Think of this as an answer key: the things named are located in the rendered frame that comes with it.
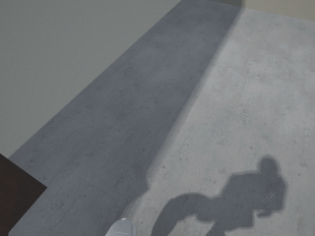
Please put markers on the left robot thigh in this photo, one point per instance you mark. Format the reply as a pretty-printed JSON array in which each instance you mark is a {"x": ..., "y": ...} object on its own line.
[{"x": 123, "y": 227}]

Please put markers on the cupboard door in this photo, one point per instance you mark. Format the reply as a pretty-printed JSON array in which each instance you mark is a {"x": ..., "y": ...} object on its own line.
[{"x": 9, "y": 183}]

